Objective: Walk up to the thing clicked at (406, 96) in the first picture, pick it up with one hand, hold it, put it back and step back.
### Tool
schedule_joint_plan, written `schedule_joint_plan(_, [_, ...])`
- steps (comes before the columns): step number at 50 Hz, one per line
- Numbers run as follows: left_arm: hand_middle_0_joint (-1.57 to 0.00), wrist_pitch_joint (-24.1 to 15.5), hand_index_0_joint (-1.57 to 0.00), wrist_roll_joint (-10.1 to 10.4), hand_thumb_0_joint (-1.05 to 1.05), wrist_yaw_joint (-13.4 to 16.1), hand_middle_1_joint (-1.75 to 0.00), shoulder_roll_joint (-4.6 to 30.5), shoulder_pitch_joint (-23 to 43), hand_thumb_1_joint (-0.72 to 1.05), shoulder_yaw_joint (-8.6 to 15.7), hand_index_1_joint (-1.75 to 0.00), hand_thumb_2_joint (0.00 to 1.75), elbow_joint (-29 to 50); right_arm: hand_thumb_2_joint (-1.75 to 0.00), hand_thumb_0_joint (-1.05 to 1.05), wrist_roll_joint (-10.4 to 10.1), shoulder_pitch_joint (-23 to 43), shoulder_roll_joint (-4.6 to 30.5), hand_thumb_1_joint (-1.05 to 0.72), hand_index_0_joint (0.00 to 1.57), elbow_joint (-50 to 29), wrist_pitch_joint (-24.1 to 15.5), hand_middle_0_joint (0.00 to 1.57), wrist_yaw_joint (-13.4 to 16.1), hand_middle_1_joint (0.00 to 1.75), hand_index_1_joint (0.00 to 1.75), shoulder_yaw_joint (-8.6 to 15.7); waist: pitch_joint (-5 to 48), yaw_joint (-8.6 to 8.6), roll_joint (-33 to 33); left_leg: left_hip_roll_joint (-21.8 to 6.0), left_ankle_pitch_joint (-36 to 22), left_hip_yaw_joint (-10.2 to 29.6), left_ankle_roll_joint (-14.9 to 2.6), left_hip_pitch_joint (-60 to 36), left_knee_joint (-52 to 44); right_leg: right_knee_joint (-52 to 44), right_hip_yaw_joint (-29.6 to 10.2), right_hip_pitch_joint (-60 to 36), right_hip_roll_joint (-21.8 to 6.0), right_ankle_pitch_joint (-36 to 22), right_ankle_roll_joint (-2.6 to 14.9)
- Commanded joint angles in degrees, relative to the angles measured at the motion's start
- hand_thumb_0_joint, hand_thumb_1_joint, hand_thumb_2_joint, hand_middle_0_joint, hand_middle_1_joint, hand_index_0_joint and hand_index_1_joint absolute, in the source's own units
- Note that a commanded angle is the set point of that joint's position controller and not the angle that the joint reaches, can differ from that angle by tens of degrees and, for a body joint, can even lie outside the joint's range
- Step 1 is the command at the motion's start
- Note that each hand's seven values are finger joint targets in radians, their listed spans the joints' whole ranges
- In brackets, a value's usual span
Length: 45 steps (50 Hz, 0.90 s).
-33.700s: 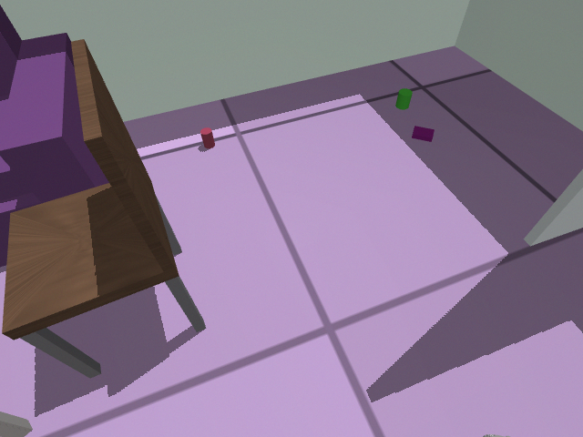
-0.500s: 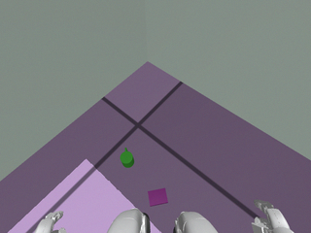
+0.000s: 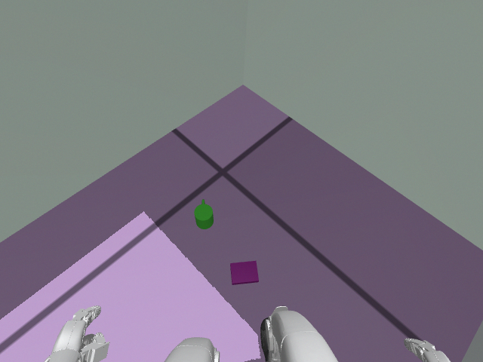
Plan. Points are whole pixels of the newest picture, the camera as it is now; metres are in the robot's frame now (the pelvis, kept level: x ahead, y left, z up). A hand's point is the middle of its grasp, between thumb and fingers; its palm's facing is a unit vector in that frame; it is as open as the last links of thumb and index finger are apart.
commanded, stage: step back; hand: left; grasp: from above
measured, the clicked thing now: (204, 213) +0.67 +0.15 -0.71
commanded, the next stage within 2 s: none
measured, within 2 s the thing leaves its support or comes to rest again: neither
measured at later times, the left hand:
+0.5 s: hand out of the picture -0.09 +0.23 -0.13, palm faces -0.07 -0.91 -0.40, open 7.4 cm
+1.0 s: hand out of the picture -0.21 +0.20 -0.15, palm faces -0.01 -0.94 -0.34, open 7.4 cm
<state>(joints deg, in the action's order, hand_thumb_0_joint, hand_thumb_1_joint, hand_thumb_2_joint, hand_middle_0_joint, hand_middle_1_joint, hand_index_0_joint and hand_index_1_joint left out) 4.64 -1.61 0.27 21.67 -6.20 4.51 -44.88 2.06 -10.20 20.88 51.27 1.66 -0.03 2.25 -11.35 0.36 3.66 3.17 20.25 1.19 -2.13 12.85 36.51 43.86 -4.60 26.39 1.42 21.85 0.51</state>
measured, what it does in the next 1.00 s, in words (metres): walks backwards: right foot, then left foot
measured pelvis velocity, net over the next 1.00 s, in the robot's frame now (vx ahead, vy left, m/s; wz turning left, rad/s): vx -0.33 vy -0.06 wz -0.02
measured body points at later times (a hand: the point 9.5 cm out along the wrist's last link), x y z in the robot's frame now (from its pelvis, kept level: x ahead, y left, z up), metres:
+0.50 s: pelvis -0.17 -0.04 +0.00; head -0.13 -0.06 +0.45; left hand -0.09 +0.28 -0.10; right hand -0.06 -0.36 -0.12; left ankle -0.08 +0.10 -0.67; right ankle -0.17 -0.15 -0.72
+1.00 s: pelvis -0.33 -0.06 +0.00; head -0.28 -0.04 +0.45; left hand -0.21 +0.25 -0.12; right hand -0.22 -0.38 -0.09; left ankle -0.27 +0.07 -0.72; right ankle -0.38 -0.21 -0.66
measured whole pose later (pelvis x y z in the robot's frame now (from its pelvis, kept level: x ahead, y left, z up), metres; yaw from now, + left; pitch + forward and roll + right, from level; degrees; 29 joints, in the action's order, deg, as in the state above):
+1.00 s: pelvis -0.33 -0.06 +0.00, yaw -1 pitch -1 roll -1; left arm 4.6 -1.2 -0.7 22.1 -9.0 4.6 -45.8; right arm 2.5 -9.0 21.5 47.5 0.4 1.3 2.1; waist -7.8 1.1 2.4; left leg -2.7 13.2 0.1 -0.4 19.9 34.4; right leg 59.9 -7.3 21.1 2.7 29.0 -0.3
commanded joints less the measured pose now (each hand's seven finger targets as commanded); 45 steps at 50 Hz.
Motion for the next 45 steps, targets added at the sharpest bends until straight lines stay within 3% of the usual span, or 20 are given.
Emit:
schedule_joint_plan(1, [-0.2,-1.5,-0.2,0.3,0.0,1.2,-0.3,11.6,-0.1,0.9,4.0,-0.3,0.9,4.1,-0.9,0.0,0.9,5.5,17.4,-0.9,0.2,-6.4,-2.1,0.2,1.6,0.3,0.3,4.5,8.2,-0.09,-10.1,-21.1,-21.3,19.9,-11.99,9.3,-18.4,28.4,-8.8,-1.8,5.5,8.7,0.37])
schedule_joint_plan(3, [-0.2,-1.4,-0.2,1.1,0.0,0.8,-0.3,11.0,-6.0,0.9,3.9,-0.3,0.9,2.0,-0.9,0.0,0.4,7.8,14.1,-0.9,0.2,-7.0,-2.3,0.2,1.9,0.3,0.3,3.9,9.2,3.44,-8.8,-15.2,-25.0,10.8,-7.59,1.9,-15.7,30.7,-8.4,2.9,6.8,3.4,0.63])
schedule_joint_plan(4, [-0.2,-1.3,-0.2,0.8,0.0,0.7,-0.3,11.3,-5.8,0.9,4.1,-0.3,0.9,1.8,-0.9,0.0,0.2,5.7,13.7,-0.9,0.2,-6.6,-2.3,0.2,1.9,0.3,0.3,4.0,9.5,2.5,-8.8,-14.5,-24.3,10.9,-7.27,0.1,-15.0,30.4,-8.0,3.2,6.8,3.1,0.09])
schedule_joint_plan(10, [-0.2,-2.2,-0.2,0.2,0.0,0.9,-0.3,10.0,-4.9,0.9,3.3,-0.3,0.9,2.8,-0.9,0.0,-0.8,-0.9,14.0,-0.9,0.2,-6.7,-2.0,0.2,2.3,0.3,0.3,4.8,13.5,-2.39,-12.6,-17.7,-31.9,11.6,-12.52,-14.3,-10.5,16.1,-4.3,4.0,3.5,7.1,-3.57])
schedule_joint_plan(15, [-0.2,-2.2,-0.2,0.1,0.0,0.0,-0.3,10.5,-9.1,0.9,3.2,-0.3,0.9,0.2,-0.9,0.0,-0.1,2.8,16.9,-0.9,0.2,-9.0,-1.0,0.2,1.8,0.3,0.3,5.5,15.4,-1.13,-15.7,-18.2,-19.9,11.5,-10.72,-4.7,-11.5,-1.2,1.7,-8.6,-0.4,5.8,-1.63])
schedule_joint_plan(18, [-0.2,-2.4,-0.2,-0.1,0.0,-0.6,-0.3,10.3,-17.2,0.9,3.7,-0.3,0.9,-3.8,-0.9,0.0,-0.6,6.5,17.1,-0.9,0.2,-9.8,-0.1,0.2,1.6,0.3,0.3,5.5,17.7,2.57,-14.5,-16.0,-12.4,9.8,-6.69,3.3,-8.7,-16.9,4.2,-19.8,-1.0,-4.5,1.34])
schedule_joint_plan(19, [-0.2,-2.6,-0.2,-0.9,0.0,-0.6,-0.3,12.2,-15.9,0.9,4.3,-0.3,0.9,-3.4,-0.9,0.0,-1.0,5.9,15.3,-0.9,0.2,-9.7,0.1,0.2,1.5,0.3,0.3,4.9,16.0,2.31,-9.0,-12.1,-6.8,8.1,-3.23,9.4,-4.8,-19.1,-1.8,-20.4,-3.4,-3.5,3.09])
schedule_joint_plan(20, [-0.2,-2.8,-0.2,-1.6,0.0,-0.7,-0.3,16.3,-14.1,0.9,5.4,-0.3,0.9,-1.7,-0.9,0.0,-1.6,5.6,12.4,-0.9,0.2,-10.5,0.0,0.2,1.6,0.3,0.3,4.1,12.6,2.34,4.0,-2.8,5.4,5.3,0.56,19.6,5.4,-23.5,-18.3,-18.7,-13.3,0.6,7.19])
schedule_joint_plan(21, [-0.2,-2.5,-0.2,-1.3,0.0,-0.8,-0.3,21.0,-7.7,0.9,6.2,-0.3,0.9,1.2,-0.9,0.0,-1.6,6.0,11.9,-0.9,0.2,-10.6,0.1,0.2,2.5,0.3,0.3,4.3,9.5,3.11,12.0,2.9,13.5,2.9,2.91,17.2,19.9,-28.7,-24.5,-5.3,-22.7,3.8,14.76])
schedule_joint_plan(22, [-0.2,-2.7,-0.2,-1.4,0.0,-0.3,-0.3,22.1,-2.7,0.9,6.2,-0.3,0.9,3.3,-0.9,0.0,-1.4,5.1,14.5,-0.9,0.2,-9.5,0.1,0.2,2.9,0.3,0.3,5.3,5.9,2.25,14.0,-0.2,13.8,6.8,2.99,12.8,29.0,-31.5,-29.2,5.3,-26.6,3.8,17.56])
schedule_joint_plan(26, [-0.2,-2.8,-0.2,-1.2,0.0,0.4,-0.3,12.4,3.8,0.9,4.2,-0.3,0.9,4.7,-0.9,0.0,-1.8,-2.0,11.6,-0.9,0.2,-5.6,-0.4,0.2,2.4,0.3,0.3,3.7,7.0,-2.19,5.9,4.7,4.3,6.7,2.56,13.9,33.4,-22.1,-3.9,-3.6,-10.9,-13.7,8.26])
schedule_joint_plan(30, [-0.2,-2.6,-0.2,-1.7,0.0,1.1,-0.3,12.0,-3.2,0.9,4.1,-0.3,0.9,5.0,-0.9,0.0,-1.5,-1.2,10.8,-0.9,0.2,-6.7,-1.5,0.2,2.9,0.3,0.3,2.7,10.4,2.05,8.4,1.8,9.2,3.3,3.83,18.0,19.6,-17.0,-4.6,-20.5,-13.0,-27.3,10.64])
schedule_joint_plan(34, [-0.2,-1.6,-0.2,-0.9,0.0,1.5,-0.3,12.2,-4.7,0.9,4.1,-0.3,0.9,5.7,-0.9,0.0,-0.6,-4.1,9.9,-0.9,0.2,-6.2,-2.4,0.2,2.8,0.3,0.3,2.8,16.6,2.49,9.4,-1.7,5.4,-0.7,2.66,12.4,-1.9,-8.7,-5.3,-29.8,-15.0,-38.7,10.52])
schedule_joint_plan(36, [-0.2,-0.7,-0.2,-0.1,0.0,1.0,-0.3,12.4,-2.9,0.9,3.6,-0.3,0.9,6.6,-0.9,0.0,-0.4,-7.6,10.5,-0.9,0.2,-4.4,-2.6,0.2,2.7,0.3,0.3,3.6,17.8,0.53,5.4,-1.3,-11.1,-2.7,1.66,2.8,-16.8,-3.9,-2.9,-23.6,-12.7,-32.8,7.33])
schedule_joint_plan(37, [-0.2,-0.5,-0.2,0.1,0.0,0.7,-0.3,10.7,-3.0,0.9,2.9,-0.3,0.9,7.4,-0.9,0.0,-0.1,-7.2,12.7,-0.9,0.2,-4.6,-2.6,0.2,2.7,0.3,0.3,4.4,17.9,0.76,0.5,-6.2,-16.9,5.1,-0.25,-2.6,-15.7,-2.1,-2.3,-15.3,-10.3,-23.3,4.71])
schedule_joint_plan(38, [-0.2,-0.6,-0.2,0.6,0.0,0.5,-0.3,8.5,-4.2,0.9,2.1,-0.3,0.9,7.8,-0.9,0.0,0.7,-5.6,18.3,-0.9,0.2,-5.2,-2.4,0.2,2.7,0.3,0.3,5.4,17.4,1.64,-12.6,-18.5,-26.6,21.5,-5.67,-7.7,-14.7,7.0,2.7,-1.3,-2.4,-5.2,1.65])
schedule_joint_plan(39, [-0.2,-0.4,-0.2,0.7,0.0,1.1,-0.3,10.8,0.6,0.9,3.3,-0.3,0.9,8.4,-0.9,0.0,0.3,-3.7,23.2,-0.9,0.2,-6.6,-2.0,0.2,2.3,0.3,0.3,6.1,14.8,-1.56,-16.0,-27.1,-30.4,28.0,-14.84,1.2,-15.3,17.0,0.6,-0.4,1.5,15.0,0.15])
schedule_joint_plan(40, [-0.2,-0.2,-0.2,0.0,0.0,1.4,-0.3,12.5,2.4,0.9,3.7,-0.3,0.9,7.9,-0.9,0.0,0.5,-0.4,23.7,-0.9,0.2,-7.3,-2.3,0.2,2.9,0.3,0.3,6.4,11.5,-1.76,-16.5,-30.4,-27.3,31.6,-17.66,10.2,-17.3,26.3,-5.3,-3.4,-0.2,16.4,0.05])
schedule_joint_plan(43, [-0.2,-0.2,-0.2,1.1,0.0,0.5,-0.3,11.0,-2.0,0.9,3.6,-0.3,0.9,5.2,-0.9,0.0,0.7,3.3,15.7,-0.9,0.2,-8.0,-2.6,0.2,3.3,0.3,0.3,3.9,11.3,2.23,-8.5,-18.1,-37.5,11.3,-11.26,2.5,-10.8,31.2,-7.4,1.6,3.7,8.4,0.46])
schedule_joint_plan(45, [-0.2,-0.4,-0.2,0.7,0.0,0.2,-0.3,11.3,-3.6,0.9,3.8,-0.3,0.9,4.1,-0.9,0.0,0.2,1.7,14.9,-0.9,0.2,-7.6,-2.5,0.2,3.1,0.3,0.3,4.0,11.0,1.5,-9.4,-17.1,-31.6,10.0,-10.49,0.7,-10.5,28.9,-5.0,1.6,3.8,7.0,-0.45])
